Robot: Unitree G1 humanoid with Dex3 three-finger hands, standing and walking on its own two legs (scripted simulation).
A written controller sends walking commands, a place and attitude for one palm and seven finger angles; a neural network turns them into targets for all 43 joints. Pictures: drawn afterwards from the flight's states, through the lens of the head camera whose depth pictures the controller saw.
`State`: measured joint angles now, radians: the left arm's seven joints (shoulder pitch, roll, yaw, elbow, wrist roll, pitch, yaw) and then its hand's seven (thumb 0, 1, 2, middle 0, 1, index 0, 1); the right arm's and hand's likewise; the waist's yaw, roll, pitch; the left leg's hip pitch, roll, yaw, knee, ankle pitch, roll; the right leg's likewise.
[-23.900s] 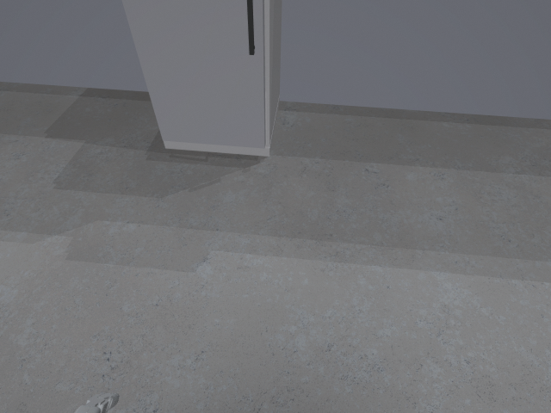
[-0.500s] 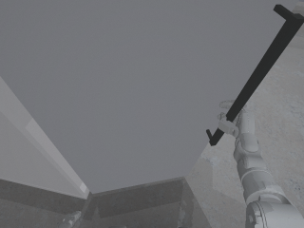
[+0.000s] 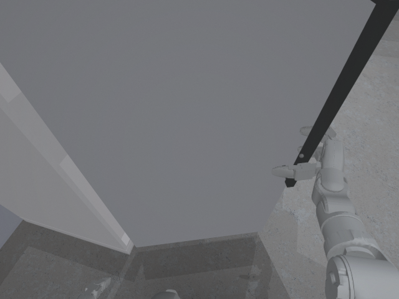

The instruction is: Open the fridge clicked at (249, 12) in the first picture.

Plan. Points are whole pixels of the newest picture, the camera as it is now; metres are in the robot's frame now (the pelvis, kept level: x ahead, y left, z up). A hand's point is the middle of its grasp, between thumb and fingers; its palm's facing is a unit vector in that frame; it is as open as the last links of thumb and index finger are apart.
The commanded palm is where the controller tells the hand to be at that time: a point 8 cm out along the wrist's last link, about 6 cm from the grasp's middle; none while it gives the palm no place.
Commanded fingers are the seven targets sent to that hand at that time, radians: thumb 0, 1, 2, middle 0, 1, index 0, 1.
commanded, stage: loosen the grip on the handle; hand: right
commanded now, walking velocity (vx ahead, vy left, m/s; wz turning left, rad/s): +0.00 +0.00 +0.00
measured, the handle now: (316, 118) +0.47 -0.17 +0.12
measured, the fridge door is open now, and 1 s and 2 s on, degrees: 67 65 65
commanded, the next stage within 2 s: slip the hand off the handle in 0.10 s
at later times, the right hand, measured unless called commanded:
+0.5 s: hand (326, 154) +0.45 -0.22 +0.04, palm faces +0.24 +0.95 -0.17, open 14.5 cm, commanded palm +0.40 -0.26 +0.05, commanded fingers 0.00 0.55 -0.20 0.25 1.15 0.25 1.15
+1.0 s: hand (344, 167) +0.42 -0.25 +0.03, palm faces +0.17 +0.98 -0.13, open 14.6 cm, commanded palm +0.37 -0.30 +0.05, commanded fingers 0.00 0.55 -0.20 0.25 1.15 0.25 1.15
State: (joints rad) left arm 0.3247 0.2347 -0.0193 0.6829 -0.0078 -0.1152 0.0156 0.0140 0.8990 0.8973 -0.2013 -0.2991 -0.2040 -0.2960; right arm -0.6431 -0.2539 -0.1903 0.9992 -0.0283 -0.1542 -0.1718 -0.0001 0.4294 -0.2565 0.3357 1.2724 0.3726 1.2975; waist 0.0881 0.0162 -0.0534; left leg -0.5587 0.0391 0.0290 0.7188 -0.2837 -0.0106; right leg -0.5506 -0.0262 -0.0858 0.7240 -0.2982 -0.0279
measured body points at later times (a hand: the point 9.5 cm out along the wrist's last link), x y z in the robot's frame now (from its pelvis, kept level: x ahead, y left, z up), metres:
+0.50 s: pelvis +0.02 +0.01 +0.00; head +0.07 +0.00 +0.44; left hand +0.09 +0.28 -0.11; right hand +0.43 -0.27 +0.05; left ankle +0.05 +0.13 -0.71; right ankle +0.04 -0.10 -0.71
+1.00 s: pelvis +0.04 -0.01 -0.01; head +0.08 -0.02 +0.44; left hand +0.12 +0.25 -0.11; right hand +0.40 -0.30 +0.04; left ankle +0.05 +0.13 -0.71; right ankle +0.04 -0.10 -0.71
